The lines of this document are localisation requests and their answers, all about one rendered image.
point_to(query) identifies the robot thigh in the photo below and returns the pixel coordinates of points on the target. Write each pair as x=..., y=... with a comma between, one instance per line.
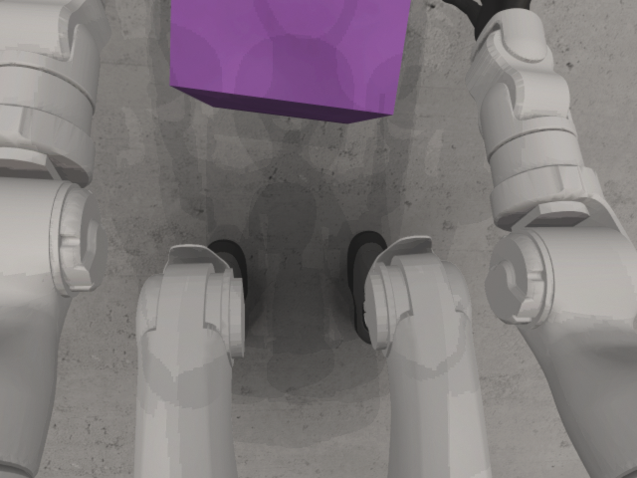
x=438, y=427
x=183, y=423

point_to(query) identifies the right robot hand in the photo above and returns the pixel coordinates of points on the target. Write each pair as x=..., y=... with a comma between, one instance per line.
x=481, y=15

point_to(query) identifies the robot right upper arm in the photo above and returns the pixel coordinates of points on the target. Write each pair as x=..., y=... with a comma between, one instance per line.
x=572, y=293

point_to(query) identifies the robot right thigh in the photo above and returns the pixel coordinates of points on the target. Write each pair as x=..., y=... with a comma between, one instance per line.
x=438, y=427

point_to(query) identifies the robot left thigh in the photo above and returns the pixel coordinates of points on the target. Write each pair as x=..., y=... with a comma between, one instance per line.
x=183, y=423

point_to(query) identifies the robot left forearm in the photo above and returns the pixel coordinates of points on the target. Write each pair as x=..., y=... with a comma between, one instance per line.
x=49, y=76

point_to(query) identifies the robot left upper arm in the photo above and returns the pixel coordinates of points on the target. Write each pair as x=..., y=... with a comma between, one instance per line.
x=52, y=246

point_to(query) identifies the robot right forearm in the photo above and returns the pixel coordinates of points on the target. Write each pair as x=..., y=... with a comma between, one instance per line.
x=530, y=139

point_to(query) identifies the carton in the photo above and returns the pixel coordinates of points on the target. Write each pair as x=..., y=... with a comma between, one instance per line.
x=330, y=60

